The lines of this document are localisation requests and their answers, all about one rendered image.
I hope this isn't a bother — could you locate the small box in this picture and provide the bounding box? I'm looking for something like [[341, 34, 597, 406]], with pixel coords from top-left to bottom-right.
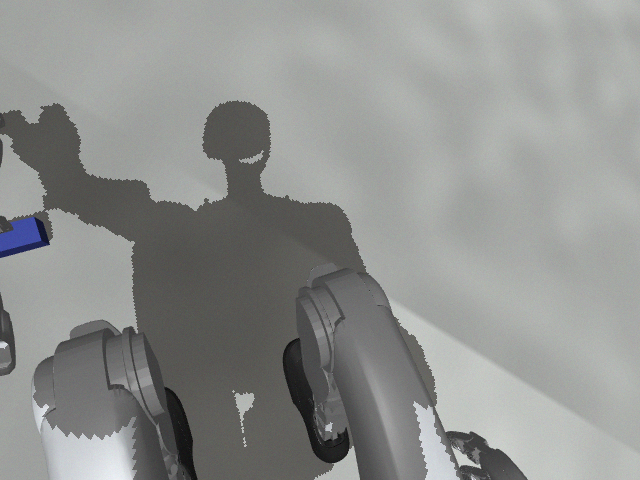
[[0, 217, 50, 258]]

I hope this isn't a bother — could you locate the right robot hand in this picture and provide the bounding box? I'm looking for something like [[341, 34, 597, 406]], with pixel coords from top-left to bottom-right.
[[446, 431, 528, 480]]

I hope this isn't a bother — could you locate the right robot foot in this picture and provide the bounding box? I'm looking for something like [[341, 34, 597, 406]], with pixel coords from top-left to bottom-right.
[[283, 338, 349, 463]]

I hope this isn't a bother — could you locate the left robot arm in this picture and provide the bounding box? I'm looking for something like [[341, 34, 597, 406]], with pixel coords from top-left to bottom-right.
[[0, 293, 16, 376]]

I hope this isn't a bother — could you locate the left robot foot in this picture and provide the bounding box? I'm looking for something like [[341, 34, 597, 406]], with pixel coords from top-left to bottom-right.
[[164, 387, 198, 480]]

